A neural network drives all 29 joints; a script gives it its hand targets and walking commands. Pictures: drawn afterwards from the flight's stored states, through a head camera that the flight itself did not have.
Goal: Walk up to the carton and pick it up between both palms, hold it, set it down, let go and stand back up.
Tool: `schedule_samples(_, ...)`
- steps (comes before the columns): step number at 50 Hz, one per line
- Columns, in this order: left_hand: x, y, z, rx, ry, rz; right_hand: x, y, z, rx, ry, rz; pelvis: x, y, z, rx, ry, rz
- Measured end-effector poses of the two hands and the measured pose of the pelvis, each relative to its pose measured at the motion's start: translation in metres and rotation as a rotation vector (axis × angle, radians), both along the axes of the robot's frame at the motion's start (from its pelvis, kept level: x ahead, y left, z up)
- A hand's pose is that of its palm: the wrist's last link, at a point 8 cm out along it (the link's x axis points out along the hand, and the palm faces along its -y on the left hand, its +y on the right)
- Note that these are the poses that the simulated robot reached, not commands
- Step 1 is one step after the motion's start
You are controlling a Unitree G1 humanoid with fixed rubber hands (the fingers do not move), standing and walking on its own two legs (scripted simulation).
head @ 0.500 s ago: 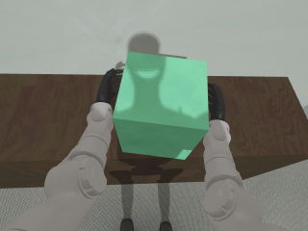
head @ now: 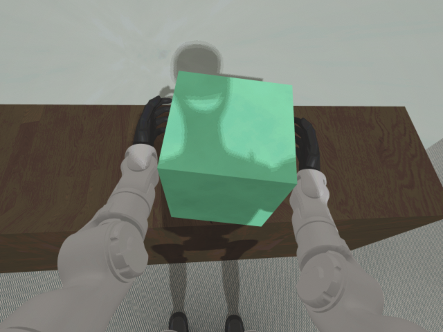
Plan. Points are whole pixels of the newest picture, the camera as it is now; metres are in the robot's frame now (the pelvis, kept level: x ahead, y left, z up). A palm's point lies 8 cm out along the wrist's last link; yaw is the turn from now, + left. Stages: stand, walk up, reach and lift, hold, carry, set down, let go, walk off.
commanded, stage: set down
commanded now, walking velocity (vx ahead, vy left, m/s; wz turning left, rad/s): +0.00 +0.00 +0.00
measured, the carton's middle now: (225, 158) +0.44 -0.03 -0.04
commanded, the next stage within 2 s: none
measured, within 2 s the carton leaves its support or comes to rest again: neither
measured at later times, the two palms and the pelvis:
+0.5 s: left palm (125, 141) +0.47 +0.16 -0.02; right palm (319, 160) +0.42 -0.23 -0.02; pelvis -0.01 -0.01 -0.04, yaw +0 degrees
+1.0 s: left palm (122, 176) +0.40 +0.17 -0.03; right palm (319, 196) +0.35 -0.22 -0.04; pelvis -0.04 -0.01 -0.05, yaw +1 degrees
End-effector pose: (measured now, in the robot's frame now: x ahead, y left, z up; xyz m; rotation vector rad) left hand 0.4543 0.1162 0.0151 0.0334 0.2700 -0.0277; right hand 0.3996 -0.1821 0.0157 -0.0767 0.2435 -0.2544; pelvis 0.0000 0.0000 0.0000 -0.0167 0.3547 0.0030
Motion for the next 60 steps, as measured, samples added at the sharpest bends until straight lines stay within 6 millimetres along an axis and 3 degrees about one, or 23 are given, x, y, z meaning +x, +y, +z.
schedule_samples(9, 0.010, 0.003, -0.013, 0.033, 0.041, -0.004, 0.002, -0.002, -0.025, 0.091, 0.096, -0.004, -0.004, -0.002, -0.013, -0.016, 0.110, -0.011)
schedule_samples(15, 0.021, 0.016, -0.014, 0.034, 0.028, 0.020, 0.017, -0.008, -0.029, 0.095, 0.077, 0.005, -0.009, -0.004, -0.026, -0.024, 0.166, -0.006)
schedule_samples(25, 0.016, 0.046, -0.032, 0.085, 0.017, 0.023, 0.021, -0.044, -0.034, 0.050, 0.058, -0.043, -0.010, -0.005, -0.036, -0.038, 0.210, 0.015)
schedule_samples(34, -0.008, 0.046, -0.053, 0.088, 0.027, -0.011, 0.003, -0.056, -0.047, 0.038, 0.032, -0.032, -0.018, -0.006, -0.044, -0.034, 0.212, 0.015)
schedule_samples(47, -0.041, 0.048, -0.052, 0.079, -0.011, -0.020, -0.036, -0.040, -0.062, 0.084, 0.010, -0.016, -0.039, -0.006, -0.052, -0.018, 0.151, 0.018)
schedule_samples(60, -0.079, 0.060, -0.044, 0.052, -0.039, -0.001, -0.069, -0.044, -0.039, 0.057, -0.029, -0.018, -0.054, -0.005, -0.053, -0.013, 0.045, 0.022)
